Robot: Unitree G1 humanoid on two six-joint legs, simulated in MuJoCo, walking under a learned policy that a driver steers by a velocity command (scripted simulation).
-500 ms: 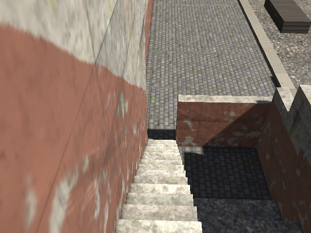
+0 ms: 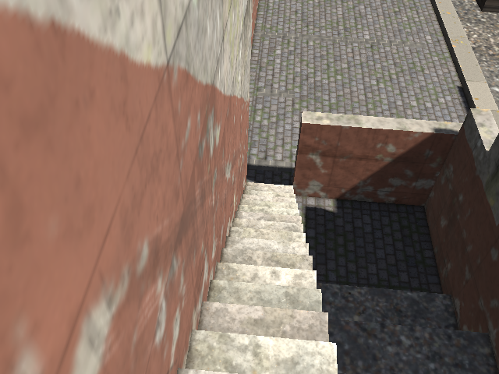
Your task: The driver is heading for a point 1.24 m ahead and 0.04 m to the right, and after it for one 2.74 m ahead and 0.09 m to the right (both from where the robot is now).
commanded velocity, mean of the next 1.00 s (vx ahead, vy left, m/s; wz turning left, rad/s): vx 0.49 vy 0.00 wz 0.00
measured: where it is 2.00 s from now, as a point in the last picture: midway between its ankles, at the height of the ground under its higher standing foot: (267, 352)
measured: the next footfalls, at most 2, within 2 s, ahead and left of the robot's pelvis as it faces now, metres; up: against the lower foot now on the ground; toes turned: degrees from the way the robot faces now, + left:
left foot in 0.14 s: +0.16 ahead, +0.12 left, -0.20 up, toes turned -2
right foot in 0.48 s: +0.36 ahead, -0.11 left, -0.39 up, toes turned -1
